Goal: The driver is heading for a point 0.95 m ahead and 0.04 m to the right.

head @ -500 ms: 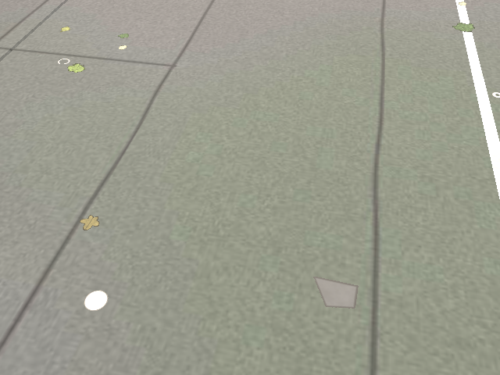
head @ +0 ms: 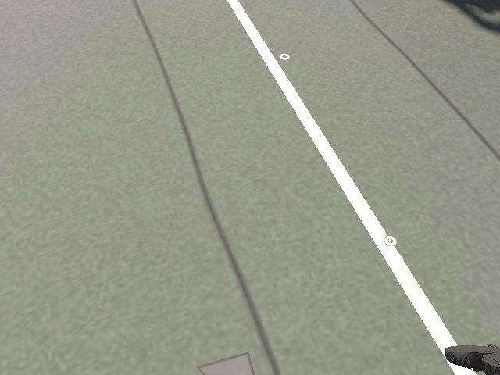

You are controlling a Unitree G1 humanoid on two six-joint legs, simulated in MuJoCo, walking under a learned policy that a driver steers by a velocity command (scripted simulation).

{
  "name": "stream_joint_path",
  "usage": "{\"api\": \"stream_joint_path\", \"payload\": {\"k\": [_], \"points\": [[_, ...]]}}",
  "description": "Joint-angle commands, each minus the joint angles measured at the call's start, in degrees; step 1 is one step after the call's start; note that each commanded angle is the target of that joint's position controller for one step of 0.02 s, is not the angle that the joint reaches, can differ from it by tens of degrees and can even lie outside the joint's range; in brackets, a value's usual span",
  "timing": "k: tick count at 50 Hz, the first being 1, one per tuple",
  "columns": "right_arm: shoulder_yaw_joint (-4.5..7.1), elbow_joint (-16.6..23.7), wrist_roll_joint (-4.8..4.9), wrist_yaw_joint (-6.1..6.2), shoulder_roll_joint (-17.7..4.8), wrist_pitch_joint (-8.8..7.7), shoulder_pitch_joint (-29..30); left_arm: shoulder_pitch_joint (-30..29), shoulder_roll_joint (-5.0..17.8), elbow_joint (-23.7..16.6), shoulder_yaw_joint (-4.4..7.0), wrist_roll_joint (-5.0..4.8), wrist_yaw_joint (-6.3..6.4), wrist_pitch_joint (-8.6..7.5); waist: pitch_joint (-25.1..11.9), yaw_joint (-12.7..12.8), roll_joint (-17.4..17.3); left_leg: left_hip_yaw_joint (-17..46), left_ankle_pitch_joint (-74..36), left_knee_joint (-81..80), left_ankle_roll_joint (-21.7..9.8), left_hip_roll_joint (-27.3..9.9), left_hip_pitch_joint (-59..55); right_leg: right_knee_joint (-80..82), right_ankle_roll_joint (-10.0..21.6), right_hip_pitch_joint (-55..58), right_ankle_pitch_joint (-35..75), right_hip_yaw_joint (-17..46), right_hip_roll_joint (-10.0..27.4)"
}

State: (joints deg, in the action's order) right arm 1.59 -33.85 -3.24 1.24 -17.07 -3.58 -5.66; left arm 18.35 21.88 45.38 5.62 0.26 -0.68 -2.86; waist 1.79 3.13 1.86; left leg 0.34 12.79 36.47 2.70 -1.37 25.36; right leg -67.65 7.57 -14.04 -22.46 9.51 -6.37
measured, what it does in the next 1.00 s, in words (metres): walks ahead: right foot, then left foot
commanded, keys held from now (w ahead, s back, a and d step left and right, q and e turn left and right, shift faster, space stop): w+e+shift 0.38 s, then w+q+shift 0.46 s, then shift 0.16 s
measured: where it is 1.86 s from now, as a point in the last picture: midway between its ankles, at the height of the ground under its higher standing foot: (358, 168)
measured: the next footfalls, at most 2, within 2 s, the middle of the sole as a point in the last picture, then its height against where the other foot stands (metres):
right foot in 0.38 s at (317, 372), level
left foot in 0.82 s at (336, 226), level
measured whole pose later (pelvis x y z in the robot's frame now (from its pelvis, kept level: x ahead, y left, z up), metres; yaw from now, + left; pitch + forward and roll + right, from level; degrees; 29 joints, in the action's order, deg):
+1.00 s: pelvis +0.87 -0.21 +0.01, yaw -11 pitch +0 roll +2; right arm 2.6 -48.5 0.1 -1.0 -17.2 -2.8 -23.0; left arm 6.5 14.0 37.1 -1.8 1.1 0.5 -6.0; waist 3.9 -2.2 0.1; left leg -0.3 12.6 26.0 -8.5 10.8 13.0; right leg -71.8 -0.8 -34.9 -18.3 5.1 3.2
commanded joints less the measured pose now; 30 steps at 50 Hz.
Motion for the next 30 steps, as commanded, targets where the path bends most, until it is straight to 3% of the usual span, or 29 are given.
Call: {"api": "stream_joint_path", "payload": {"k": [1, 3, 5, 7, 9, 12, 13, 14, 15, 16, 17, 18, 19, 20, 21, 22, 23, 24, 25, 26, 27, 29, 30], "points": [[2.22, 0.1, -0.46, -0.59, -3.5, -0.20, -7.9, -5.5, -1.1, -8.6, -1.99, 1.48, -1.43, 0.30, -5.0, -4.4, -7.3, 29.2, 25.9, -23.4, -9.0, -17.9, -26.6, -11.8, -0.8, -31.2, 7.1, -4.0, 7.4], [1.79, -4.9, 0.10, -0.68, -2.5, -1.25, -13.4, -10.3, -2.6, -11.5, -2.75, 2.09, -3.40, 1.55, -1.9, -4.5, -6.4, 17.7, 13.9, -24.0, -7.6, -15.7, -22.9, -10.2, -1.7, -32.1, 7.4, -3.7, 10.5], [1.58, -8.0, 0.87, -1.23, -2.0, -2.61, -16.9, -14.0, -3.5, -14.2, -3.57, 2.12, -4.18, 2.59, -0.1, -4.3, -5.8, 10.8, 2.1, -24.5, -6.8, -16.0, -23.2, -10.4, -2.0, -35.9, 9.7, -4.0, 11.8], [1.63, -9.0, 0.94, -1.35, -3.3, -3.50, -17.0, -16.9, -2.8, -16.4, -3.98, 2.14, -4.40, 2.89, 0.4, -3.2, -5.1, 3.3, -7.5, -25.9, -5.8, -15.7, -21.8, -8.2, -2.3, -36.0, 14.0, -4.7, 11.9], [1.63, -9.9, 0.63, -1.29, -4.5, -3.99, -16.5, -20.8, -1.9, -18.1, -4.30, 1.79, -4.70, 3.01, 3.2, -2.4, -5.0, -4.7, -13.1, -28.4, -4.9, -13.7, -19.4, -0.9, -2.4, -34.0, 18.0, -7.4, 11.5], [1.85, -12.3, 0.40, -1.01, -6.4, -3.81, -20.8, -27.9, -2.5, -19.6, -5.28, 1.83, -5.81, 2.78, 8.0, -4.5, -2.9, -13.4, -26.1, -30.0, -3.5, -11.7, -20.7, 13.6, -0.3, -29.2, 19.1, -16.1, 9.6], [1.94, -12.8, 0.42, -0.81, -7.2, -3.56, -21.6, -28.7, -2.9, -19.3, -5.48, 1.93, -5.90, 2.60, 7.9, -4.5, -3.0, -16.0, -37.9, -28.5, -2.8, -10.8, -21.8, 17.7, 1.1, -24.9, 18.3, -19.1, 7.5], [2.20, -13.1, 0.60, -0.49, -8.7, -3.13, -23.1, -27.9, -2.6, -18.6, -5.33, 1.90, -5.63, 2.51, 5.8, -4.1, -4.4, -16.9, -53.7, -24.9, -2.5, -10.7, -24.5, 19.6, 2.3, -20.5, 16.9, -21.7, 4.5], [2.62, -13.2, 0.83, 0.01, -10.7, -2.47, -23.8, -24.8, -1.8, -17.6, -4.97, 1.95, -5.21, 2.41, 3.0, -1.8, -6.9, -17.1, -66.9, -19.0, -2.4, -12.0, -27.0, 20.9, 3.3, -15.8, 14.7, -22.3, 2.2], [3.11, -13.0, 0.97, 0.41, -12.8, -1.56, -23.3, -18.2, -0.2, -15.8, -4.16, 1.91, -4.65, 2.20, -1.4, 2.1, -8.3, -16.7, -74.0, -9.2, -2.4, -13.4, -27.6, 21.8, 4.5, -8.3, 12.2, -21.6, 0.4], [3.55, -12.0, 1.09, 0.52, -14.5, -0.72, -21.1, -7.5, 1.9, -12.7, -2.91, 1.66, -3.82, 2.01, -6.7, 7.4, -9.6, -15.4, -76.6, 3.7, -3.2, -14.7, -24.5, 22.5, 6.0, 3.4, 10.0, -19.8, -1.1], [3.66, -10.3, 0.93, 0.08, -14.4, -0.16, -17.9, 6.0, 5.1, -8.1, -0.92, 1.48, -2.46, 1.64, -11.8, 12.8, -8.2, -14.5, -65.9, 22.3, -3.6, -14.2, -13.7, 27.9, 8.2, 21.4, 9.5, -14.9, -1.2], [3.25, -9.0, 0.47, -1.01, -10.0, -0.03, -16.6, 4.1, 9.2, -7.0, 1.62, -0.72, -0.73, 2.43, -10.6, 8.8, 3.9, -13.9, -3.3, 44.4, -2.2, -2.8, 3.7, 31.6, 9.1, 32.0, 5.7, -3.0, 4.8], [1.65, -1.5, 1.89, -1.15, -6.1, -1.18, -20.6, -0.5, 14.9, -10.3, 2.00, 2.16, -0.69, 3.17, -19.8, 1.5, 10.4, -5.2, 15.5, 62.3, -0.4, 1.4, 23.5, 39.8, 19.8, 46.1, 11.2, 29.7, 21.7], [1.47, -0.6, 2.32, -1.16, -8.6, -2.50, -14.6, 4.5, 11.2, -10.8, 1.64, 2.44, 0.82, 3.69, -22.4, 5.7, -0.9, 2.2, 8.3, 60.9, -1.1, -0.4, 27.0, 48.8, 19.4, 43.7, 4.5, 34.7, 23.0], [1.01, -1.7, 2.96, -0.94, -7.6, -2.69, -15.1, 2.5, 8.1, -8.4, 1.06, 2.01, 1.55, 2.85, -12.2, 2.3, -4.3, 1.8, 5.8, 55.4, -1.8, -3.8, 26.2, 51.7, 16.9, 32.6, 5.0, 29.2, 23.2], [0.58, -2.5, 2.19, -0.73, -6.5, -2.20, -14.3, 0.5, 5.2, -7.1, 0.11, 1.80, 1.72, 1.36, -5.7, -1.0, -7.9, 1.7, 5.4, 49.2, -2.1, -6.4, 21.8, 52.3, 14.2, 20.8, 9.4, 23.3, 21.0], [0.13, -3.9, 1.15, -0.92, -5.3, -1.05, -15.3, -2.0, 3.3, -7.0, -0.81, 2.17, 1.88, -0.14, -3.3, -3.7, -9.5, 2.3, 6.4, 46.1, -2.3, -7.5, 16.4, 52.5, 12.6, 12.2, 14.6, 18.0, 19.1], [-0.09, -5.2, 0.47, -1.45, -4.3, 0.48, -17.3, -2.5, 1.2, -6.2, -1.70, 1.82, 1.88, -1.37, -1.8, -5.7, -8.8, 2.9, 7.1, 43.1, -2.0, -8.2, 11.5, 54.0, 11.6, 5.2, 17.6, 13.6, 17.6], [-0.06, -6.0, 0.58, -2.14, -3.6, 1.49, -17.8, -1.8, 0.0, -5.0, -2.23, 1.51, 1.60, -2.30, -0.9, -6.7, -7.9, 3.5, 7.7, 39.4, -1.9, -8.6, 9.9, 55.4, 10.4, 2.1, 18.1, 9.4, 16.3], [-0.21, -5.5, 0.94, -2.68, -2.7, 1.99, -15.8, -0.8, 0.4, -3.7, -2.15, 1.33, 1.17, -3.07, 1.3, -6.5, -5.8, 3.3, 6.4, 35.7, -2.1, -8.7, 11.1, 57.3, 9.5, -0.1, 18.8, 6.0, 15.5], [-0.48, -3.3, 2.01, -3.17, -1.9, 1.95, -7.4, 1.1, 0.4, -2.2, -2.13, 1.10, 0.18, -4.18, 5.6, -4.2, -3.7, 2.2, -1.9, 26.5, -3.6, -7.6, 14.3, 60.5, 5.9, -0.7, 26.6, -2.2, 12.3], [-0.64, -3.0, 2.56, -3.46, -1.3, 1.69, -5.4, 1.3, 0.0, -1.9, -2.27, 0.86, -0.27, -4.57, 5.9, -3.7, -3.5, 1.1, -7.5, 20.9, -4.6, -6.4, 13.4, 60.9, 3.2, -0.1, 32.3, -6.8, 9.9]]}}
